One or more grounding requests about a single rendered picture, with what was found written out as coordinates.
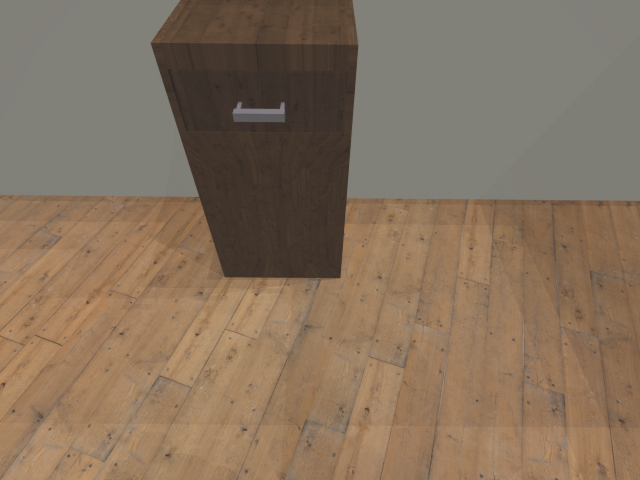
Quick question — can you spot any handle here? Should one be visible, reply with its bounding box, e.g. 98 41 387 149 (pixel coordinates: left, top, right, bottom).
232 102 285 122

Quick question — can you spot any cabinet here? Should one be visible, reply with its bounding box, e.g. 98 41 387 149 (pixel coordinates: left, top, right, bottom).
151 0 358 278

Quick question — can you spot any drawer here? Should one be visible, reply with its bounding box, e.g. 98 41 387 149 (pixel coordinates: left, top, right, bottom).
170 69 345 132

